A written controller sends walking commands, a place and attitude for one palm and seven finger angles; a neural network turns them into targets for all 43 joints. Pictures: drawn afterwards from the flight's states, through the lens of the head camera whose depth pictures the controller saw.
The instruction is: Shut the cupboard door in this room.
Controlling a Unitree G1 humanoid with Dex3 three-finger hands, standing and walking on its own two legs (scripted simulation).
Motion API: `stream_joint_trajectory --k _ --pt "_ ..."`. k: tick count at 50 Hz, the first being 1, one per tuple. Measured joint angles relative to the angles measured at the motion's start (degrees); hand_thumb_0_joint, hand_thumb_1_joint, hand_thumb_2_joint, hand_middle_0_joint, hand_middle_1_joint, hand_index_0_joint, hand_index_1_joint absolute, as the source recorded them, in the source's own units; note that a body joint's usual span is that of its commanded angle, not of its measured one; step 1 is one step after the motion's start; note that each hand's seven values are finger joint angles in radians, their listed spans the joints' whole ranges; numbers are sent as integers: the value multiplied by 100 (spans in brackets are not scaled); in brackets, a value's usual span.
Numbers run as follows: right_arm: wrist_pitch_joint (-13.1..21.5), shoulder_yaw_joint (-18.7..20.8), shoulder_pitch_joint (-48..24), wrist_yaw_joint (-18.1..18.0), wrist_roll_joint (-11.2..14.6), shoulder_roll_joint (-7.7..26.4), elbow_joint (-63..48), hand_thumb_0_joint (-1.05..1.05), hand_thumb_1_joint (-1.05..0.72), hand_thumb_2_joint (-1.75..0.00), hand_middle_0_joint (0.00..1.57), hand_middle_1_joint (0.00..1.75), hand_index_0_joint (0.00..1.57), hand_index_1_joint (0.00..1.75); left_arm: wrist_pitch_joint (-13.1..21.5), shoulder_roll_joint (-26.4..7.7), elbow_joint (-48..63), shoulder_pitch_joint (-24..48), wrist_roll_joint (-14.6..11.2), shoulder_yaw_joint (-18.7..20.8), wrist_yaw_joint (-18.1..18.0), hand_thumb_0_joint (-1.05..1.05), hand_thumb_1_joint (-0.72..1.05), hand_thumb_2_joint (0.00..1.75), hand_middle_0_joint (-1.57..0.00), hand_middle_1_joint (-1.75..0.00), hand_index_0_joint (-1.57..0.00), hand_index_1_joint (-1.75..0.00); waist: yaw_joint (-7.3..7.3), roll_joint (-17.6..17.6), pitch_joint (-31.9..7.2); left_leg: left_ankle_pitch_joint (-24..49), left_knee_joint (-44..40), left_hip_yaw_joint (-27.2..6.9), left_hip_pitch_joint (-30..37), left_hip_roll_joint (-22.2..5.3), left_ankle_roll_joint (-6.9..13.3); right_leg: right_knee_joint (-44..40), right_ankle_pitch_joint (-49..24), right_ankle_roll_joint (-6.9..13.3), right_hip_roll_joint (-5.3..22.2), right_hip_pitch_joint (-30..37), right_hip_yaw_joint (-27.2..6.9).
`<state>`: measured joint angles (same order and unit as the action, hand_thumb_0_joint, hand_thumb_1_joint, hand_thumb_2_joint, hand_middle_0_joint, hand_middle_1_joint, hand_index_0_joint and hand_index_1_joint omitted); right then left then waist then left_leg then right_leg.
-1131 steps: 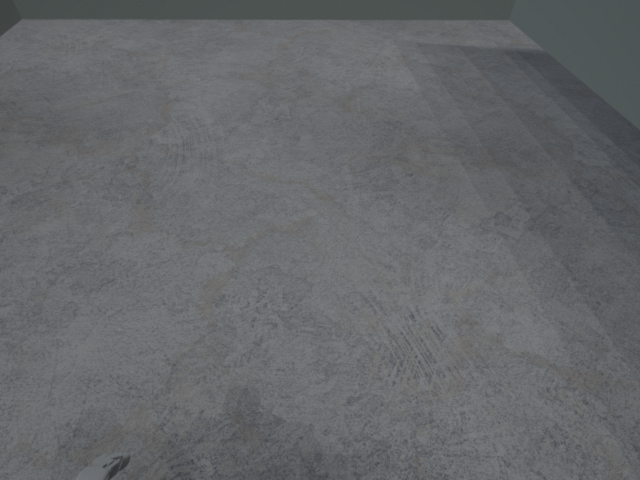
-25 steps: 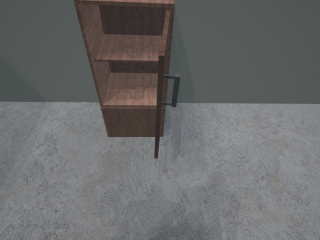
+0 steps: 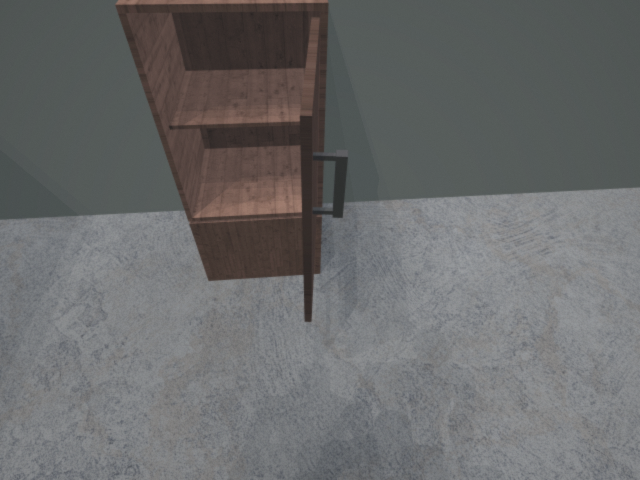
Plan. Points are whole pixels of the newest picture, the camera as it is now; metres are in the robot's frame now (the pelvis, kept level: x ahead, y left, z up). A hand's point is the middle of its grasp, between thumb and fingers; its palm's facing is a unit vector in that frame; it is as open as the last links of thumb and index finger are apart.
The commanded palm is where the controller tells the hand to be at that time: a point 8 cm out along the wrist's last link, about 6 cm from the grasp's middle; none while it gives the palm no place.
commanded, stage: look at it before walking up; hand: left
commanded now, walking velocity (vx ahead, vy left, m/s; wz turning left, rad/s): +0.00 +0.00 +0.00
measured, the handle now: (328, 185) +0.61 +0.02 +0.01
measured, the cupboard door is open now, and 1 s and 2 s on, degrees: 83 83 83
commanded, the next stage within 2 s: walk around to get in front in 0.42 s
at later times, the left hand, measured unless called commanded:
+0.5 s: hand out of the picture -0.04 +0.15 -0.18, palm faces +0.05 -0.99 -0.15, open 7.4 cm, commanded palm none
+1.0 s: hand out of the picture +0.05 +0.14 -0.18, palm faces -0.11 -0.94 -0.31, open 7.4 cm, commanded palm none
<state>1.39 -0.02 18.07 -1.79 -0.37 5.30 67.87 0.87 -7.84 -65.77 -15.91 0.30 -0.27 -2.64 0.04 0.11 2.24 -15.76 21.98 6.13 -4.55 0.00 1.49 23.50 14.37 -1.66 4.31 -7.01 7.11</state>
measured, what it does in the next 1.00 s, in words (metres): shifts its weight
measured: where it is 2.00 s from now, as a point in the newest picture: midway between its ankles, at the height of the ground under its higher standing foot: outside the picture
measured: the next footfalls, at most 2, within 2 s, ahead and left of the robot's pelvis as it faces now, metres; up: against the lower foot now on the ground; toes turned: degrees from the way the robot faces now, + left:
left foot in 1.58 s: +0.09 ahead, +0.08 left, +0.00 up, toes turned -32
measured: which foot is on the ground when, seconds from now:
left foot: down 0.00-0.92, up 0.94-1.00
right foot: down 0.00-1.00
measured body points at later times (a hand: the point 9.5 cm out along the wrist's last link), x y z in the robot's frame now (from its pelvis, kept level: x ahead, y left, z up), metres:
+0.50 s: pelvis +0.00 +0.00 +0.00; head +0.01 +0.00 +0.45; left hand -0.04 +0.20 -0.16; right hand -0.02 -0.21 -0.16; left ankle -0.04 +0.09 -0.74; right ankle -0.02 -0.13 -0.74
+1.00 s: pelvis -0.02 -0.06 -0.02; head +0.02 -0.10 +0.42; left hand +0.06 +0.19 -0.15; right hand -0.02 -0.30 -0.20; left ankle -0.05 +0.09 -0.70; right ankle -0.03 -0.13 -0.74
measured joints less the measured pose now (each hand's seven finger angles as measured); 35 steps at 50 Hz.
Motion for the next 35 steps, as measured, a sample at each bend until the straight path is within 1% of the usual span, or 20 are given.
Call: stream_joint_trajectory --k 19,28,31,35 --pt "17 52 -77 -21 6 97 -79 0 -91 -90 20 30 20 30 3 143 -53 -203 11 -21 31 0 91 90 -20 -30 -20 -30 -52 36 26 29 11 -12 -49 -33 -21 -21 -37 33 -34 -33 13" --pt "10 69 -111 -18 8 120 -96 0 -91 -90 20 30 20 30 16 116 -73 -239 20 -11 36 0 91 90 -20 -30 -20 -30 -57 12 37 45 14 -13 -62 -58 -39 -33 -58 57 -59 -41 15" --pt "-36 96 -170 -41 -5 130 -128 0 -91 -90 20 30 20 30 -38 105 -36 -208 24 31 45 0 91 90 -20 -30 -20 -30 -88 -5 69 -7 134 56 -135 -100 -50 75 -41 72 -90 -145 -56" --pt "-135 186 -301 -67 -16 175 -239 0 -92 -90 20 30 20 30 -169 69 64 -120 42 141 110 0 91 90 -20 -30 -20 -30 -106 -13 179 -167 461 244 -327 -181 -60 458 66 103 -142 -458 -253"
